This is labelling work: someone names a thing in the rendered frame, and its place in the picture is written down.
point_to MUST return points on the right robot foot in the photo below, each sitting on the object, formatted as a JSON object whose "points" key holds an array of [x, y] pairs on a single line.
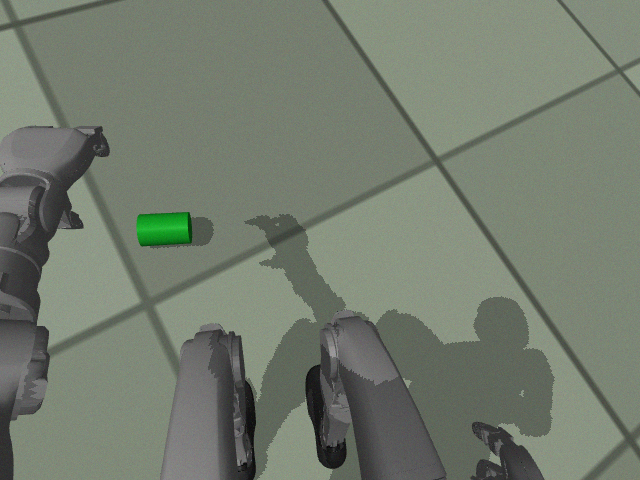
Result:
{"points": [[330, 457]]}

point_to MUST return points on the left robot foot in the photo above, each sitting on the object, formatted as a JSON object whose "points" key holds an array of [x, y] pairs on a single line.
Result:
{"points": [[248, 469]]}

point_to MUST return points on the left robot hand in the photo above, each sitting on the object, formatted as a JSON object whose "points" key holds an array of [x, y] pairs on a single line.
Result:
{"points": [[64, 153]]}

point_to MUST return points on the left robot arm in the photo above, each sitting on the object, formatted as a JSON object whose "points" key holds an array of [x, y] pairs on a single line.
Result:
{"points": [[31, 206]]}

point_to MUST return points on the can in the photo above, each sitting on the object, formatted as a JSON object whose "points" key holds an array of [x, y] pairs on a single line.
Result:
{"points": [[164, 229]]}

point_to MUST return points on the right robot hand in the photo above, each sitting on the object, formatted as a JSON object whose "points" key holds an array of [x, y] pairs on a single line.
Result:
{"points": [[516, 462]]}

